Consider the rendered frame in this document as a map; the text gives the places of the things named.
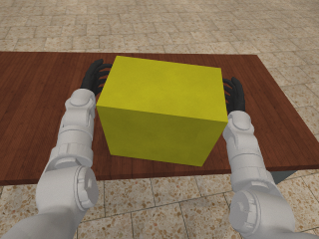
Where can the right robot forearm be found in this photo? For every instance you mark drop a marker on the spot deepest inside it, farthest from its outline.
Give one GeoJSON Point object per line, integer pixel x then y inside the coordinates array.
{"type": "Point", "coordinates": [247, 166]}

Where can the left robot forearm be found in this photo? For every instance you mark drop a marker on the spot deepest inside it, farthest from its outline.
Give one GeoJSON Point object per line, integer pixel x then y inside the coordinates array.
{"type": "Point", "coordinates": [75, 136]}

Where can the left robot hand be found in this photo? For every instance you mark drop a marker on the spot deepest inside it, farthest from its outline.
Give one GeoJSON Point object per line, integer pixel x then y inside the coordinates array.
{"type": "Point", "coordinates": [91, 80]}

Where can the carton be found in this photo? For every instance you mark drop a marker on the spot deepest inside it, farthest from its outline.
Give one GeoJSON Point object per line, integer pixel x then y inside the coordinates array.
{"type": "Point", "coordinates": [162, 111]}

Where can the right robot upper arm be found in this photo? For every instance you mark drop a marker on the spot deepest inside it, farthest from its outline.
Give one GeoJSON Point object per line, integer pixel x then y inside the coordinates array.
{"type": "Point", "coordinates": [259, 215]}

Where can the left robot upper arm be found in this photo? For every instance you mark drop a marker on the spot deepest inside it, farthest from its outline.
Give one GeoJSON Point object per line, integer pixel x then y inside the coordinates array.
{"type": "Point", "coordinates": [63, 198]}

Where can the table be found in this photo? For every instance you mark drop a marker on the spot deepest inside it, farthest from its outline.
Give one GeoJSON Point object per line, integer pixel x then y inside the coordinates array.
{"type": "Point", "coordinates": [34, 87]}

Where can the right robot hand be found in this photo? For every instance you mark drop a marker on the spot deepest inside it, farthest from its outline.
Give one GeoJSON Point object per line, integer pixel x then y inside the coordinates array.
{"type": "Point", "coordinates": [236, 100]}

